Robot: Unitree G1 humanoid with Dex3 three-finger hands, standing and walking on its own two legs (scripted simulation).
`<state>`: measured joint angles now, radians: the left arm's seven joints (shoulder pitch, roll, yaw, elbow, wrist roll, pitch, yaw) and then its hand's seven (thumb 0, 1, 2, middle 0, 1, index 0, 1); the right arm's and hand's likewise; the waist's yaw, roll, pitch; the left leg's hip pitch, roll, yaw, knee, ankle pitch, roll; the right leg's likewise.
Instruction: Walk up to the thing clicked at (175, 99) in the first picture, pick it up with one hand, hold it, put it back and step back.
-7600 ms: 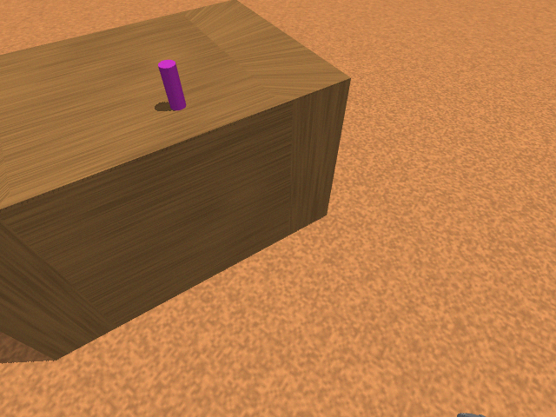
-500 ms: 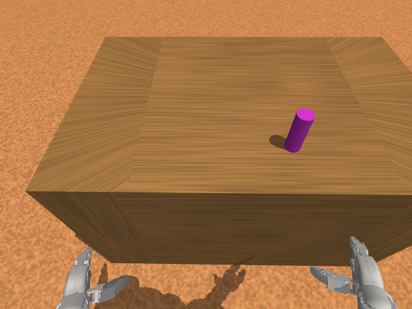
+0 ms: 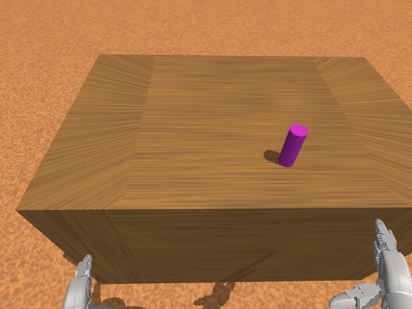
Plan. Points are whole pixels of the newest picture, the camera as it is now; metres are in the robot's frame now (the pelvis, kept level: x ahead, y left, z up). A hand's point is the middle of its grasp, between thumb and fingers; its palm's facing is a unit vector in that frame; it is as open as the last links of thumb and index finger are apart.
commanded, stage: rise first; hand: right
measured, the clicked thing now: (291, 146) +0.49 -0.23 -0.01
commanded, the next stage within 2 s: go down in 0.90 s
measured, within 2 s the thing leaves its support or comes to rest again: neither
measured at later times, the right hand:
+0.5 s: hand (374, 267) +0.17 -0.27 +0.04, palm faces +0.33 +0.87 -0.38, open 17.5 cm
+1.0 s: hand (389, 265) +0.16 -0.27 +0.07, palm faces +0.34 +0.85 -0.40, open 17.5 cm
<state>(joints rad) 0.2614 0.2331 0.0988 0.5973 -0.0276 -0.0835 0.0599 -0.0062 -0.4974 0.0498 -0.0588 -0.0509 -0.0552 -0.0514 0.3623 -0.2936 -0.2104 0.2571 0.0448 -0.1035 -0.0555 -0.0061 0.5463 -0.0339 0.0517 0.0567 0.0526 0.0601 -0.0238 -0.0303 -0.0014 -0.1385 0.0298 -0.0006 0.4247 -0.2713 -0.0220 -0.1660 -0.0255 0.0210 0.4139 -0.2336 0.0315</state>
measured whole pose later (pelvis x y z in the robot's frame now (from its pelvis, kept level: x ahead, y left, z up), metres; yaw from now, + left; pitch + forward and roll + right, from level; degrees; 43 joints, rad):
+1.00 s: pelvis -0.03 +0.00 +0.00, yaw +0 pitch -4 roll +0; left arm 0.25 0.21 0.15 0.63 -0.01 -0.13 0.04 -0.01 -0.54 0.07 -0.06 -0.06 -0.06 -0.06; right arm 0.43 -0.31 -0.29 -0.01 0.04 -0.25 -0.03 -0.01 0.55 -0.04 0.06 0.06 0.06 0.06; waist -0.04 -0.04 0.04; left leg -0.12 0.03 0.00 0.42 -0.24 -0.02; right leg -0.15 -0.02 0.02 0.41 -0.20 0.03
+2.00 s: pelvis -0.01 -0.01 -0.01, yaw +0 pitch +5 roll +1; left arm 0.20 0.24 0.00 0.71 -0.02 -0.21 0.16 -0.01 -0.53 0.05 -0.06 -0.06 -0.07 -0.06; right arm -0.24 -0.56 -0.56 0.76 0.32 -0.23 0.55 -0.01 0.54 -0.06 0.03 0.06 0.04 0.06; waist 0.02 0.00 -0.07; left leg -0.32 0.02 0.00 0.54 -0.30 -0.04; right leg -0.39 -0.03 0.03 0.60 -0.30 0.02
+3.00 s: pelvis -0.02 -0.03 -0.04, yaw +1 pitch +13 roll +3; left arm 0.27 0.27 -0.06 0.50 0.01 -0.24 0.15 -0.01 -0.53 0.06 -0.06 -0.06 -0.06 -0.05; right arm -0.64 -0.89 -0.65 1.15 0.21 -0.20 0.62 -0.01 0.60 -0.05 0.03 0.06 0.03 0.06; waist 0.12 0.01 -0.11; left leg -0.61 0.00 0.00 0.74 -0.36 -0.05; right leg -0.69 -0.05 0.04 0.84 -0.39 0.01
